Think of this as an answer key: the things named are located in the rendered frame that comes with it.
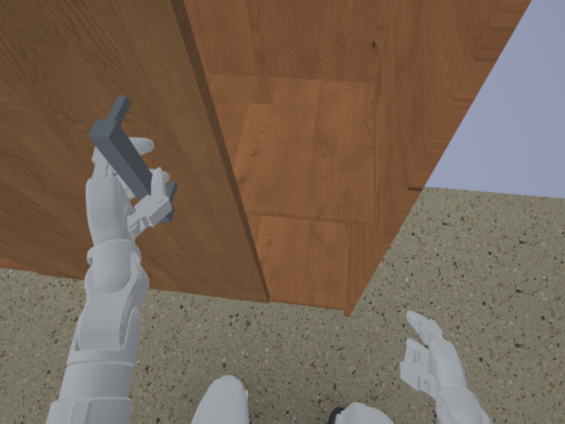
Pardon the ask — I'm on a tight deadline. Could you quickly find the robot left forearm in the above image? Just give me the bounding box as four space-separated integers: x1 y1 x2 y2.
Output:
46 239 149 424

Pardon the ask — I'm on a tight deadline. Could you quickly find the robot right thigh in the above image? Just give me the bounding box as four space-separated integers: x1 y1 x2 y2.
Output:
335 405 394 424

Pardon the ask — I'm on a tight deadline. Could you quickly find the right robot hand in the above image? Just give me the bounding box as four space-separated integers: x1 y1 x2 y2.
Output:
400 311 469 402

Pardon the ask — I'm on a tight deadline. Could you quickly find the robot thigh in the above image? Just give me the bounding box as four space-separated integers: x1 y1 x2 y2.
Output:
335 405 394 424
191 378 250 424

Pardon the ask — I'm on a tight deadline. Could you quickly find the robot right forearm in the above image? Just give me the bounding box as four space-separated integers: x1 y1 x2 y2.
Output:
435 386 492 424

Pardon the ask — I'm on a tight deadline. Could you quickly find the handle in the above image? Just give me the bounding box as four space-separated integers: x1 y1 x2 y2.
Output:
87 95 177 223

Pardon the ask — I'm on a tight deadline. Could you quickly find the left robot hand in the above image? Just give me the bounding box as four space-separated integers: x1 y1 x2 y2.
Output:
86 137 172 246

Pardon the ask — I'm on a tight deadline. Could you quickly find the robot left thigh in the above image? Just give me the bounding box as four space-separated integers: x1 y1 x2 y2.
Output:
191 378 250 424

